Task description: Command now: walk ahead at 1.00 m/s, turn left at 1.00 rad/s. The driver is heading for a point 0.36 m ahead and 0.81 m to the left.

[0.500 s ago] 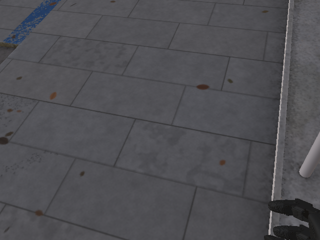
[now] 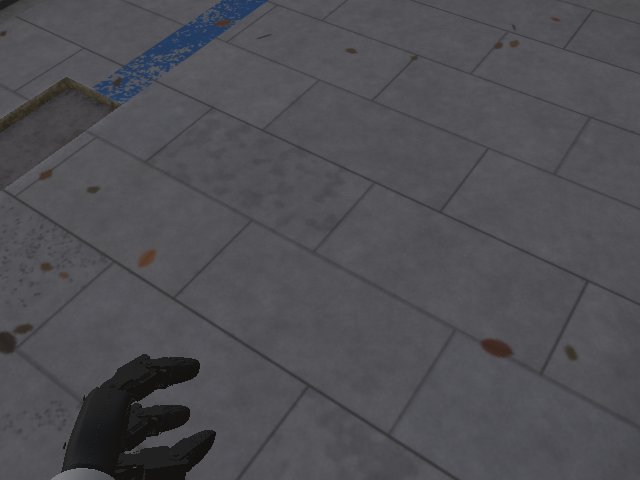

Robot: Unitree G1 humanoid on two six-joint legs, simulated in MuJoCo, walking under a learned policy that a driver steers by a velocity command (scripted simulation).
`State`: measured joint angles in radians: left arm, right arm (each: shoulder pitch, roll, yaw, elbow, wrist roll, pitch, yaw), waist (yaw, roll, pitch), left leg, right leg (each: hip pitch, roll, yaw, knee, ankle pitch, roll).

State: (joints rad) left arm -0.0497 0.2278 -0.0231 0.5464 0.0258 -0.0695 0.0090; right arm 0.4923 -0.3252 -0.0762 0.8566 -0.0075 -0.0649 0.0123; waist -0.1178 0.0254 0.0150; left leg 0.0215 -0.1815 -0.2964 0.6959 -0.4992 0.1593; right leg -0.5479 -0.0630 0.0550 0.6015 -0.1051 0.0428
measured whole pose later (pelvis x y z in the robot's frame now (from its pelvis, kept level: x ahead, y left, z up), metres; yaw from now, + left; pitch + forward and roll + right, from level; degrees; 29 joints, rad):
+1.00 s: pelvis +0.88 +0.24 +0.03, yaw +42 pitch +0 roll -2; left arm 0.39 0.29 0.06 0.84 0.04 -0.07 -0.01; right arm 0.21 -0.30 -0.03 0.77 -0.04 -0.07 0.03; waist 0.03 0.02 0.02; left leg -0.52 -0.03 -0.09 1.30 -0.29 0.12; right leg -0.22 0.04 -0.08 0.48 -0.26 -0.04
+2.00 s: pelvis +1.31 +0.86 +0.02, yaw +92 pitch +1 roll -3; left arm 0.44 0.35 0.08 0.80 0.04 -0.09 0.00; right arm 0.07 -0.32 -0.06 0.56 -0.06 0.01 0.07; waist 0.07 0.01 -0.02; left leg -0.73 -0.01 -0.08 1.27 -0.19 0.09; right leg -0.13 0.04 -0.10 0.36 -0.05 0.10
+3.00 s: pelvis +0.91 +1.64 +0.01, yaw +147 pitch +1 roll -3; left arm 0.47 0.33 0.07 0.87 0.02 -0.08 0.01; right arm -0.05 -0.34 -0.05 0.56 -0.03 -0.01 0.10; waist 0.07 0.01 0.05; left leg -0.70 0.03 0.10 0.72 0.05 0.16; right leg 0.19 -0.06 -0.33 0.28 -0.44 0.11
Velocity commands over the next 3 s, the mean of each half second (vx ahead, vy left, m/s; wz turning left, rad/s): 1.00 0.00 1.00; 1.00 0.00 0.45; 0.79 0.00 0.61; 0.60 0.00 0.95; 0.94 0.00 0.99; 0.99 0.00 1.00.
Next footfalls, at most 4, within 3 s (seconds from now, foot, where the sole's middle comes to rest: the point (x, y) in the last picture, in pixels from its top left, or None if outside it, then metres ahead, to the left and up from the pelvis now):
0.42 left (272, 465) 0.51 0.08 -0.74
0.82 right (218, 281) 0.98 0.18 -0.74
1.28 left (49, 240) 1.17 0.62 -0.74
1.66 right None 1.41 0.85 -0.76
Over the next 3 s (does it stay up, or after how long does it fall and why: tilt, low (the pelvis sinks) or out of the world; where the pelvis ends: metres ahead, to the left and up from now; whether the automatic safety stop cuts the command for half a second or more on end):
stays up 0.91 1.64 0.01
